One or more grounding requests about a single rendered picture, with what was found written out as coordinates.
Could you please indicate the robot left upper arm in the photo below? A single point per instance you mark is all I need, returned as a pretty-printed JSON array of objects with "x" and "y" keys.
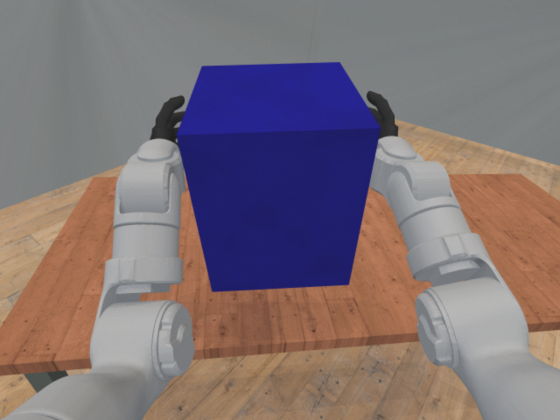
[{"x": 137, "y": 348}]

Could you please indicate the carton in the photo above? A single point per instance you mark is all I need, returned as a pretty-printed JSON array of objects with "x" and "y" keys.
[{"x": 278, "y": 159}]

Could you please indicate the robot right hand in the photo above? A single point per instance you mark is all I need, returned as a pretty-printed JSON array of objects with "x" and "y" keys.
[{"x": 384, "y": 115}]

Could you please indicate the left robot forearm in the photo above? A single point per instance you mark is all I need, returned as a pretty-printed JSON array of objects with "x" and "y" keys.
[{"x": 145, "y": 256}]

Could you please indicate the right robot forearm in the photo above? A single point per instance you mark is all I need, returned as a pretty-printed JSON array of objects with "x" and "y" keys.
[{"x": 442, "y": 248}]

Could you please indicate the table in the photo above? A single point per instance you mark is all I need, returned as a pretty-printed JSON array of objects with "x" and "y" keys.
[{"x": 49, "y": 328}]

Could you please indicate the robot right upper arm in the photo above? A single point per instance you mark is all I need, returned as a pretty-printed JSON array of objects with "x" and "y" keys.
[{"x": 475, "y": 328}]

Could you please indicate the robot left hand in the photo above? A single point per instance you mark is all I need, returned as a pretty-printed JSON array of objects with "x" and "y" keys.
[{"x": 167, "y": 119}]

